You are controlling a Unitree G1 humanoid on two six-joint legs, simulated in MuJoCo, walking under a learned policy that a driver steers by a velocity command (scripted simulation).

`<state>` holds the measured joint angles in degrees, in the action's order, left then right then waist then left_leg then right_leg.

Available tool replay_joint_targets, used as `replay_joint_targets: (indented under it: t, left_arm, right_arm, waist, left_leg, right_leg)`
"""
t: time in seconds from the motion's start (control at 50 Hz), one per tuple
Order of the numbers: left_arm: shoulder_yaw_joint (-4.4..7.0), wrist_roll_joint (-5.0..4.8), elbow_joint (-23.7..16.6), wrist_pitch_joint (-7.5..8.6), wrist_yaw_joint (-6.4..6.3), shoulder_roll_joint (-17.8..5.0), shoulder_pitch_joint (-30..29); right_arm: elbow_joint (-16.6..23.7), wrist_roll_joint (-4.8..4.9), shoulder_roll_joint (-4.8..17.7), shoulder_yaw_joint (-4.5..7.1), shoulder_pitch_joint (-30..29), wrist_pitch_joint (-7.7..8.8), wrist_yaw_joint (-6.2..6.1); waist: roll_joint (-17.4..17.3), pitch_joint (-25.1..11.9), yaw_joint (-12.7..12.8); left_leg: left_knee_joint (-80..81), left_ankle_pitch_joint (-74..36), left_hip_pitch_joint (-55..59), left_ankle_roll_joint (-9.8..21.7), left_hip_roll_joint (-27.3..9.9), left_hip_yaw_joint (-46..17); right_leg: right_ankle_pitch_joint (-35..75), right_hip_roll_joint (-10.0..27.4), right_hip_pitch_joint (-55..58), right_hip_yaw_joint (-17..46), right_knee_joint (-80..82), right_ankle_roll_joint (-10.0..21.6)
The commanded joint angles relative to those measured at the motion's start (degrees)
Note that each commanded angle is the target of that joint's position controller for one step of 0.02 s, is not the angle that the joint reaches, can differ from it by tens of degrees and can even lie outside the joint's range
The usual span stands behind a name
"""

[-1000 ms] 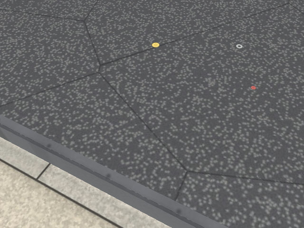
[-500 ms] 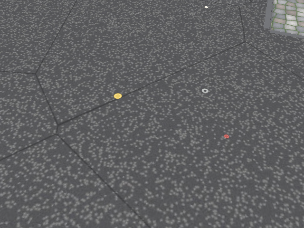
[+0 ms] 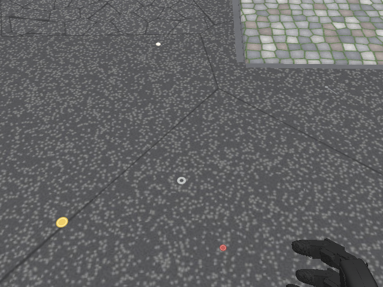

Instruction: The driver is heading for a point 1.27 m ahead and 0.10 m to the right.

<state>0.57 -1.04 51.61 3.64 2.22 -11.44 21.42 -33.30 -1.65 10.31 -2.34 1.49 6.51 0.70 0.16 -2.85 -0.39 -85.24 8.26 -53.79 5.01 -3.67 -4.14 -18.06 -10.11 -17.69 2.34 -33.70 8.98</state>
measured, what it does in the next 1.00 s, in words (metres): walks ahead, turning right: left foot, then right foot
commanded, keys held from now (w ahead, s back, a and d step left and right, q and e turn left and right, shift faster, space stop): w+e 0.34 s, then e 0.08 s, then no key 0.58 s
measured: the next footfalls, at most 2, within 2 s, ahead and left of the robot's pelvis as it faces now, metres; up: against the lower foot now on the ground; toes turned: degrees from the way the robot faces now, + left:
left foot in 0.24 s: +0.35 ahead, +0.09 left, +0.00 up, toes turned -15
right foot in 0.70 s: +0.47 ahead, -0.19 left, +0.00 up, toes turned -20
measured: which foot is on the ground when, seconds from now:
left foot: up 0.00-0.22, down 0.24-0.72, up 0.74-0.96, down 0.98-1.00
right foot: down 0.00-0.24, up 0.26-0.68, down 0.70-1.00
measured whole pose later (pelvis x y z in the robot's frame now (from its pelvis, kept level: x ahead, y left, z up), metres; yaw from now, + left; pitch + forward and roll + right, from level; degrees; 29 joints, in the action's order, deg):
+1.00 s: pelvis +0.41 -0.04 +0.00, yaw -21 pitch +1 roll -1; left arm 2.1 1.2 40.7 -0.1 0.0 -12.1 7.8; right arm -46.5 -1.8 13.9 1.4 11.8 -1.0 -1.3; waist -0.8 -0.3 -0.5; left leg -35.9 17.6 -19.1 -2.5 -3.8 -1.5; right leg -10.6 -1.7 -22.8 -0.2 -32.4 0.9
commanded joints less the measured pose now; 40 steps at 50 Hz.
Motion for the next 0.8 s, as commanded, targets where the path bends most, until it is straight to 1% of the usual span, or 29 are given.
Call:
replay_joint_targets:
  t: [0.02,0.04,0.06,0.08,0.1,0.16,0.2,0.22,0.24,0.26,0.28,0.3,0.32,0.34,0.36,0.38,0.42,0.46,0.48,0.54,0.62,0.66,0.68,0.7,0.72,0.74,0.76,0.78,0.8]
  left_arm:
    - [1.42,-1.04,-6.28,1.47,-1.8,-5.76,-3.25]
    - [1.99,-1.22,-5.88,1.17,-2.73,-7.05,-0.01]
    - [2.4,-1.04,-5.75,0.9,-3.38,-8.07,2.82]
    - [2.64,-0.93,-5.58,0.65,-3.82,-8.76,4.4]
    - [2.78,-0.82,-5.89,0.28,-4.07,-9.13,4.35]
    - [3.35,-1.03,-6.63,-0.94,-4.5,-9.53,3.75]
    - [3.91,-0.29,-8.57,-1.85,-4.64,-10.12,-0.05]
    - [3.82,0.38,-11.24,-1.87,-3.92,-10.16,-5.48]
    - [2.6,2.25,-13.29,-1.11,-2.98,-6.48,-5.75]
    - [1.31,0.68,-13.91,-0.82,-2.18,-2.51,6.23]
    - [2.18,-0.68,-12.19,-0.71,-2.3,-8.93,6.1]
    - [3.23,-0.67,-13.65,-0.73,-2.19,-12.47,-1.5]
    - [3.46,-0.12,-15.1,-0.61,-2.19,-12.24,-5.27]
    - [3.57,0.27,-16.25,-0.28,-2.24,-11.41,-7.29]
    - [3.6,-0.35,-16.7,-0.37,-2.16,-10.36,-6.93]
    - [3.41,-0.91,-16.78,-0.62,-2.32,-9.14,-6.24]
    - [3.28,-0.72,-17.26,-1.3,-2.6,-7.72,-6.05]
    - [2.8,-0.24,-18.59,-1.38,-2.85,-6.68,-8.49]
    - [2.59,0.02,-18.84,-1.38,-2.81,-6.44,-9.67]
    - [1.93,0.47,-18.87,-0.78,-2.06,-5.28,-14.09]
    - [2.23,0.4,-20.66,-0.34,-0.85,-6.48,-20.56]
    - [2.96,0.81,-20.83,-0.12,-0.54,-7.76,-19.32]
    - [3.61,1.18,-19.75,0.1,-0.69,-8.89,-15.87]
    - [4.67,1.76,-18.93,0.23,-1.28,-12.21,-12.01]
    - [5.16,3.51,-19.11,-0.08,-2.19,-16.12,-6.6]
    - [3.43,3.56,-18.72,-0.42,-2.38,-11.76,-6.84]
    - [2.38,2.37,-17.98,-1.12,-2.0,-6.85,-5.77]
    - [2.29,1.63,-17.65,-1.4,-1.71,-6.46,-9.17]
    - [2.5,1.41,-17.7,-1.67,-1.65,-7.14,-12.7]
  right_arm:
    - [4.23,-1.04,3.62,0.77,-2.28,0.11,-1.08]
    - [4.97,-0.41,2.86,0.62,-5.42,0.19,-1.18]
    - [5.83,0.88,2.58,0.76,-8.95,0.1,-1.04]
    - [6.33,2.13,3.45,1.12,-11.5,0.0,-0.58]
    - [6.08,3.09,5.1,1.87,-11.87,-0.04,-0.08]
    - [4.53,3.36,9.98,4.38,-9.36,0.23,0.54]
    - [2.12,3.07,11.91,5.82,-1.81,0.88,0.45]
    - [-0.08,2.27,12.48,6.33,7.83,1.15,0.12]
    - [-1.33,1.2,14.86,6.94,16.83,0.9,-0.61]
    - [-2.09,0.04,15.39,7.07,16.97,0.6,-0.81]
    - [-0.43,0.88,10.46,6.92,14.28,0.16,-1.49]
    - [-0.14,1.54,7.81,6.27,11.26,-0.11,-2.21]
    - [-0.35,1.53,8.37,6.03,9.43,-0.28,-2.17]
    - [-1.12,1.18,9.06,6.08,9.07,-0.05,-1.79]
    - [-1.75,0.56,8.62,5.9,8.78,0.18,-1.52]
    - [-2.54,0.67,7.89,5.9,8.59,0.33,-1.29]
    - [-4.53,1.13,8.19,6.09,8.71,0.57,-0.86]
    - [-6.27,0.73,10.86,6.81,9.48,0.44,-0.74]
    - [-6.75,0.9,11.8,7.02,9.54,0.12,-0.76]
    - [-8.14,1.62,13.37,7.12,10.58,-0.96,-1.01]
    - [-10.38,2.64,14.55,7.16,14.56,-2.28,-1.12]
    - [-10.77,3.15,14.91,7.25,14.17,-2.88,-1.23]
    - [-10.91,3.6,14.62,7.17,13.95,-3.04,-1.36]
    - [-11.27,3.07,13.3,6.7,16.1,-2.64,-1.41]
    - [-9.32,0.64,10.13,5.3,16.78,-1.72,-1.32]
    - [-10.12,0.37,6.65,3.38,22.24,-1.68,-0.44]
    - [-11.39,1.47,10.97,4.48,20.85,-2.62,0.13]
    - [-10.4,2.41,11.16,4.82,17.21,-3.66,0.09]
    - [-10.45,2.14,10.65,4.95,15.16,-4.73,-0.55]
  waist:
    - [0.68,-0.29,-0.71]
    - [2.06,-1.39,1.44]
    - [2.67,-1.07,3.17]
    - [4.97,-0.52,4.19]
    - [6.65,-0.77,4.02]
    - [8.65,-2.52,2.48]
    - [8.76,-5.11,-0.8]
    - [8.61,-10.72,-5.86]
    - [1.38,-18.47,-7.74]
    - [-18.24,-23.25,-1.29]
    - [-12.71,-18.27,-2.68]
    - [-6.18,-8.48,-3.81]
    - [-0.48,-2.69,-2.31]
    - [1.02,0.6,-1.33]
    - [0.31,2.47,0.14]
    - [-1.27,3.18,0.82]
    - [-3.24,3.64,1.86]
    - [-3.62,3.22,1.77]
    - [-3.57,2.58,1.55]
    - [-3.94,0.44,-0.53]
    - [-4.05,-0.99,-3.05]
    - [-5.16,-1.95,-1.42]
    - [-4.92,-3.35,0.53]
    - [-2.4,-6.13,1.6]
    - [5.78,-13.38,2.47]
    - [14.75,-21.92,1.13]
    - [8.93,-22.12,2.8]
    - [6.99,-15.8,1.85]
    - [3.82,-11.18,0.63]
  left_leg:
    - [25.85,-9.45,17.5,-3.31,2.43,8.88]
    - [33.87,-11.01,17.94,-4.21,3.71,8.81]
    - [41.76,-10.41,17.26,-4.95,5.53,8.71]
    - [48.3,-10.12,17.11,-5.6,6.98,8.26]
    - [53.41,-10.76,17.87,-5.59,7.79,7.4]
    - [61.15,-10.77,24.56,-4.02,8.95,3.75]
    - [64.62,-9.41,33.51,-2.05,7.46,2.54]
    - [63.21,-10.82,48.54,1.21,2.22,-1.38]
    - [58.05,-10.34,65.52,4.57,-7.91,-9.53]
    - [61.01,-1.9,84.12,16.93,-21.55,-36.8]
    - [66.0,17.98,76.42,15.3,-21.16,-40.7]
    - [68.71,19.89,65.83,11.39,-17.95,-31.76]
    - [71.01,13.64,56.69,9.03,-15.43,-25.08]
    - [72.17,8.18,51.6,8.44,-13.1,-20.47]
    - [73.36,1.0,47.28,7.71,-10.8,-14.83]
    - [73.72,-5.19,45.64,7.62,-9.57,-10.87]
    - [73.05,-21.46,42.81,7.68,-8.53,-3.94]
    - [72.83,-31.18,41.27,7.98,-7.99,-0.08]
    - [72.6,-33.12,41.15,8.0,-7.33,1.68]
    - [71.72,-33.87,41.96,6.7,-5.15,6.0]
    - [66.88,-31.52,50.75,5.86,-7.83,4.0]
    - [61.67,-31.23,52.62,4.48,-8.35,3.09]
    - [57.04,-31.13,51.81,2.96,-6.82,3.8]
    - [50.27,-26.77,47.71,0.24,-3.83,5.57]
    - [36.52,-5.19,34.14,-3.21,0.06,8.34]
    - [24.62,31.83,23.83,-6.49,3.18,3.48]
    - [22.94,33.4,23.2,-7.72,0.66,-0.83]
    - [23.44,31.79,20.67,-8.64,-0.45,-0.21]
    - [26.06,29.55,20.81,-9.33,-1.29,0.44]
  right_leg:
    - [31.25,5.63,-10.33,8.63,17.16,-0.36]
    - [32.02,6.08,-4.49,9.09,17.77,-1.11]
    - [33.39,7.25,1.19,11.01,19.0,-1.68]
    - [35.46,8.66,6.11,13.39,19.33,-1.79]
    - [36.86,9.78,10.76,14.9,18.22,-2.18]
    - [42.87,12.31,20.18,18.77,11.3,-4.21]
    - [50.55,12.27,21.82,18.81,1.5,-4.52]
    - [47.73,11.59,14.62,18.58,-8.7,-4.26]
    - [23.14,7.81,3.68,14.31,-22.42,-3.6]
    - [-16.99,1.71,-19.62,11.12,-37.41,-7.0]
    - [-11.71,7.9,-24.74,10.34,-45.42,-6.38]
    - [-5.34,9.36,-25.74,8.48,-47.06,-6.99]
    - [-1.77,10.88,-24.6,6.53,-46.61,-7.4]
    - [0.5,12.14,-24.26,6.48,-45.51,-7.68]
    - [1.34,13.23,-22.3,6.29,-45.03,-7.9]
    - [0.48,14.17,-22.26,5.31,-43.83,-8.23]
    - [-0.77,15.14,-21.96,3.89,-39.74,-9.9]
    - [2.2,15.01,-21.79,2.8,-32.97,-11.3]
    - [5.14,14.97,-20.55,2.12,-28.56,-11.62]
    - [15.69,13.78,-13.97,-0.67,-13.3,-10.88]
    - [16.92,12.17,-13.04,-1.24,-2.3,-9.04]
    - [14.65,10.84,-9.34,-1.89,3.43,-7.14]
    - [18.81,9.52,-3.12,-2.64,8.97,-5.64]
    - [33.28,12.08,6.26,0.11,10.15,-3.26]
    - [63.86,24.65,23.33,12.32,2.21,2.89]
    - [72.65,35.68,32.58,24.66,2.47,14.31]
    - [59.85,32.02,29.2,23.3,4.41,13.1]
    - [50.55,28.72,24.69,19.41,6.11,10.05]
    - [42.56,26.67,17.83,17.32,8.13,7.54]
